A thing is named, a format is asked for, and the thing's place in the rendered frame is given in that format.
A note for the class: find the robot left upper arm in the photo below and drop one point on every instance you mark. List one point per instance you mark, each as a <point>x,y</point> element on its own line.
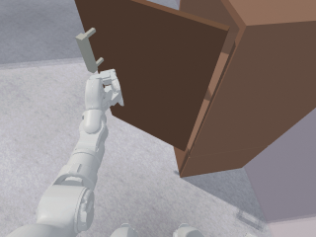
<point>64,211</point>

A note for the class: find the robot right shin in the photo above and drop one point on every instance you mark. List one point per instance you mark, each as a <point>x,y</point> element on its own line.
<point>184,225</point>

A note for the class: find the robot left thigh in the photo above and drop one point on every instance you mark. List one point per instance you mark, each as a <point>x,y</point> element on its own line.
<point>125,232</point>

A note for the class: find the left robot forearm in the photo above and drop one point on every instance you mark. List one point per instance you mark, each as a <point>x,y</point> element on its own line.
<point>83,165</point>

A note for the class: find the left robot hand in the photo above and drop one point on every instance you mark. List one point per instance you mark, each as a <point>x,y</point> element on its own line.
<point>99,98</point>

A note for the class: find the handle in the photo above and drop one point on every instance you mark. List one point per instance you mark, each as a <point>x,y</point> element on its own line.
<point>87,52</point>

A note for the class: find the cupboard door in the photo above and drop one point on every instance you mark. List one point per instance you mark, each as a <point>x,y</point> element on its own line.
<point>164,60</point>

